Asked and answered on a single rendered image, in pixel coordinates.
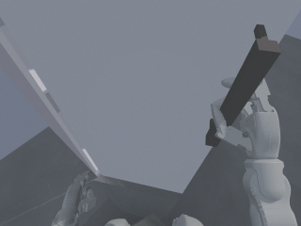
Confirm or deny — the robot left hand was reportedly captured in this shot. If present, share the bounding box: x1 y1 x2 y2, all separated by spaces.
61 170 97 216

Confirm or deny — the robot right thigh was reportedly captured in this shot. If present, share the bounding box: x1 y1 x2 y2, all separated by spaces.
172 216 203 226

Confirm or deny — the robot right hand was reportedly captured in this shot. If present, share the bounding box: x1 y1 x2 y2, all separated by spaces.
211 77 280 159

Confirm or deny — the robot left forearm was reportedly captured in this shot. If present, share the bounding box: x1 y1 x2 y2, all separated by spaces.
51 206 79 226

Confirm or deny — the fridge door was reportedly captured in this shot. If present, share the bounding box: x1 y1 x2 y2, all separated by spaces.
0 0 301 194

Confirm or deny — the handle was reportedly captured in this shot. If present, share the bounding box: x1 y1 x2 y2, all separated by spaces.
205 24 281 147

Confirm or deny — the robot right forearm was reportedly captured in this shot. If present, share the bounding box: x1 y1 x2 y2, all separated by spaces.
243 159 298 226

